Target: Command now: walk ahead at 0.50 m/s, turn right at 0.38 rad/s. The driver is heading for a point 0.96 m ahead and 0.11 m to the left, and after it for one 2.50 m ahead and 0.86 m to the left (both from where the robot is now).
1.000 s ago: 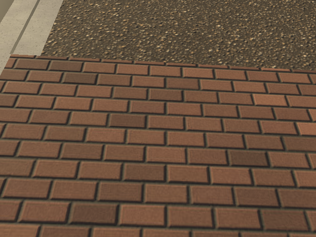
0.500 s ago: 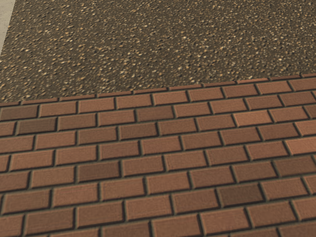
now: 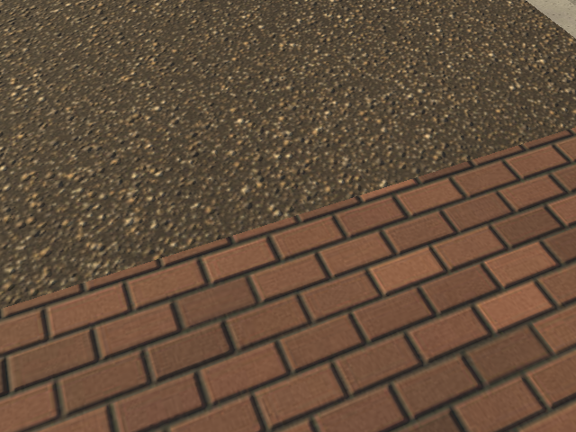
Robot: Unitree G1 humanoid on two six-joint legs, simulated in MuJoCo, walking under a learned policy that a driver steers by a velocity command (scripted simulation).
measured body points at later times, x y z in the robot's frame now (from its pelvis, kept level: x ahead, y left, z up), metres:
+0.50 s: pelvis +0.25 -0.04 +0.01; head +0.27 -0.06 +0.46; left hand +0.39 +0.20 -0.10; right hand +0.25 -0.30 -0.14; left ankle +0.17 +0.09 -0.65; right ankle +0.28 -0.12 -0.73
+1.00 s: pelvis +0.49 +0.03 -0.01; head +0.53 +0.04 +0.44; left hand +0.46 +0.29 -0.15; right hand +0.71 -0.18 -0.12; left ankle +0.54 +0.09 -0.73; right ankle +0.40 -0.13 -0.63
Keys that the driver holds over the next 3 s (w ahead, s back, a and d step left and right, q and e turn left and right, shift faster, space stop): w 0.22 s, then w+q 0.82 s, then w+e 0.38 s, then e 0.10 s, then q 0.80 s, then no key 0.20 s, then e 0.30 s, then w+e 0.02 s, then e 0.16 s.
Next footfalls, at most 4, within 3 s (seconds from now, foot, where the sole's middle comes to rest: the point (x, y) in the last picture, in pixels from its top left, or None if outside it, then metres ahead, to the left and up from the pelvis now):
0.36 right None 0.32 -0.13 -0.77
0.88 left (263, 383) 0.58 0.10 -0.77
1.46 right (291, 262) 0.92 0.05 -0.77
2.04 left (229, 263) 0.91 0.22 -0.77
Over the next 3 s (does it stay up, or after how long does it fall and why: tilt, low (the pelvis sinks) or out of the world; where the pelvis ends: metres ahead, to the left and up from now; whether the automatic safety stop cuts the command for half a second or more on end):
stays up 0.88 0.10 0.01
